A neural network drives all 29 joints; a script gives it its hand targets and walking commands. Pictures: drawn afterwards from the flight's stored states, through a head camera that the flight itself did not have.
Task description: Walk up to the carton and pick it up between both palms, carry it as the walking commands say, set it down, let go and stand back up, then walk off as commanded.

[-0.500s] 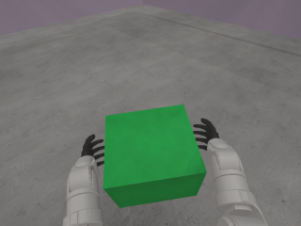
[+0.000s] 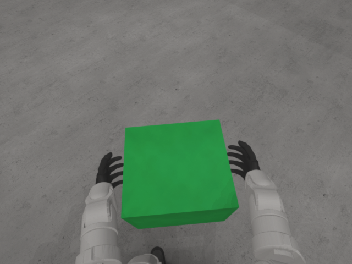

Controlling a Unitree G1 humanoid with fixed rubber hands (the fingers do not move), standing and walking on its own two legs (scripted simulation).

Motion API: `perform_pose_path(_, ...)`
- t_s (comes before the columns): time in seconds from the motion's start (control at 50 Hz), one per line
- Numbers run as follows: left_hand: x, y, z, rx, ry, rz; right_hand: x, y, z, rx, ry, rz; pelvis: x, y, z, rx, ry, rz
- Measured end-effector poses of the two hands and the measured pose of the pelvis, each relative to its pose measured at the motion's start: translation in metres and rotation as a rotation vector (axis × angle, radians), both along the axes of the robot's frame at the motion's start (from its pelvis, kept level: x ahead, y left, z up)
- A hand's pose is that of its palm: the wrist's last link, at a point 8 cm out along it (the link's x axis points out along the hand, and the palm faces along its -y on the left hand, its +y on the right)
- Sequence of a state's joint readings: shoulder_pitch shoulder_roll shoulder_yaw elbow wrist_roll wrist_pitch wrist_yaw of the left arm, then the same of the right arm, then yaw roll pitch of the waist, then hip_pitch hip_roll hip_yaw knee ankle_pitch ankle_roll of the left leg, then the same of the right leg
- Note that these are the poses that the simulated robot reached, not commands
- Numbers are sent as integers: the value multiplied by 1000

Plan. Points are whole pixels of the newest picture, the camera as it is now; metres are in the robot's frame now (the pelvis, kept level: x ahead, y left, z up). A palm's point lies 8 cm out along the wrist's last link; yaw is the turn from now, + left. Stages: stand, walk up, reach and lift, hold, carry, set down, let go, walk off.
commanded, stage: set down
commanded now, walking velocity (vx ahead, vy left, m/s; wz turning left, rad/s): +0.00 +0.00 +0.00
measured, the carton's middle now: (177, 176) +0.34 +0.02 -0.14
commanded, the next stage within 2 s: none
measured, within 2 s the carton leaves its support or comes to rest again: neither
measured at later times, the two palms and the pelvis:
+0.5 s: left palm (103, 188) +0.30 +0.22 -0.13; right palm (226, 174) +0.34 -0.12 -0.11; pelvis -0.04 +0.02 -0.05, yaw -1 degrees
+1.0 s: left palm (108, 184) +0.34 +0.24 -0.22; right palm (216, 173) +0.37 -0.11 -0.19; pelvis -0.08 +0.05 -0.13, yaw -3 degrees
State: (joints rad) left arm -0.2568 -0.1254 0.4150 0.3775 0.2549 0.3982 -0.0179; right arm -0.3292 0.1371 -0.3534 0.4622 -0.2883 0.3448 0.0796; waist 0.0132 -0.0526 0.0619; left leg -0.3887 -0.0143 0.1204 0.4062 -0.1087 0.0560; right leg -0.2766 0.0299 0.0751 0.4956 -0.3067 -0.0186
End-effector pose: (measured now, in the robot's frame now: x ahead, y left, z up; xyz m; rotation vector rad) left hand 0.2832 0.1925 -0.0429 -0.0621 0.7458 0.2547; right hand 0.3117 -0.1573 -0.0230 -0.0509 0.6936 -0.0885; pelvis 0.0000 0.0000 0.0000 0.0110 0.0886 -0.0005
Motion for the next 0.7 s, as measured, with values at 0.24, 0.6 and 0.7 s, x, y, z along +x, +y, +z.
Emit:
perform_pose_path(0.24, 11, 12, -56, 23, -10, 2, 20, 17, -53, -51, -20, 2, -8, 7, -17, -18, 271, -3)
perform_pose_path(0.6, 24, 34, -102, -12, -72, 29, 31, 40, -95, -43, -79, -7, -60, 25, -64, -42, 454, -1)
perform_pose_path(0.7, 37, 38, -112, -50, -90, 37, 37, 43, -106, -29, -88, -36, -72, 32, -83, -50, 469, -4)
